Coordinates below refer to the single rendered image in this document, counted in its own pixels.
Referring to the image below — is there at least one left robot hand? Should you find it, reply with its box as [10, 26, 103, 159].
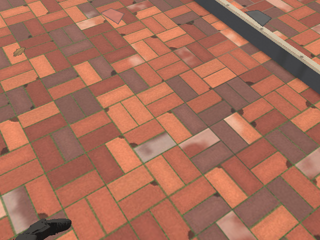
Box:
[13, 218, 72, 240]

